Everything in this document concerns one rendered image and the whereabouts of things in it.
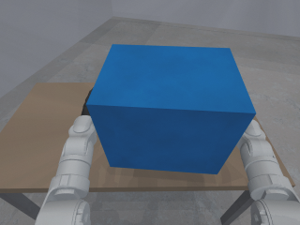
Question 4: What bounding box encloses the table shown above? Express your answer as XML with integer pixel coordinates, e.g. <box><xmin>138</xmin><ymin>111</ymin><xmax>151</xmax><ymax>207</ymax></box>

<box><xmin>0</xmin><ymin>82</ymin><xmax>295</xmax><ymax>225</ymax></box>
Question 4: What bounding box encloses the right robot forearm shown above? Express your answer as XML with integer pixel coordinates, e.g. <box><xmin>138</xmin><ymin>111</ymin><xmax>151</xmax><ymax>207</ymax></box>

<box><xmin>236</xmin><ymin>119</ymin><xmax>300</xmax><ymax>203</ymax></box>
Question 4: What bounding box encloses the carton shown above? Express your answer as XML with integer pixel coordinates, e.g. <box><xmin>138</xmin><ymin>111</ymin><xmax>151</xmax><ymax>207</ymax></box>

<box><xmin>86</xmin><ymin>44</ymin><xmax>256</xmax><ymax>174</ymax></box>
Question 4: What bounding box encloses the right robot upper arm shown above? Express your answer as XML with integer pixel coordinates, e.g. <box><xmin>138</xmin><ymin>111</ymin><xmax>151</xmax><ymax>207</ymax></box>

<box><xmin>250</xmin><ymin>199</ymin><xmax>300</xmax><ymax>225</ymax></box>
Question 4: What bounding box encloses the left robot upper arm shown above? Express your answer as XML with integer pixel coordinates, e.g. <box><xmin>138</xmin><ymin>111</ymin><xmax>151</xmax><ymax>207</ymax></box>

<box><xmin>37</xmin><ymin>199</ymin><xmax>91</xmax><ymax>225</ymax></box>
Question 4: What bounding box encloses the left robot forearm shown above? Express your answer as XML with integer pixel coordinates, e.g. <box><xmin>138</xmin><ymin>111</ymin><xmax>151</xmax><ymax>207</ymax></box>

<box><xmin>35</xmin><ymin>115</ymin><xmax>98</xmax><ymax>225</ymax></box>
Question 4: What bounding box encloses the left robot hand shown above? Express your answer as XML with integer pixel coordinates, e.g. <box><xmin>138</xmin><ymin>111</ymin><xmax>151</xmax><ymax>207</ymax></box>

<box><xmin>81</xmin><ymin>88</ymin><xmax>93</xmax><ymax>116</ymax></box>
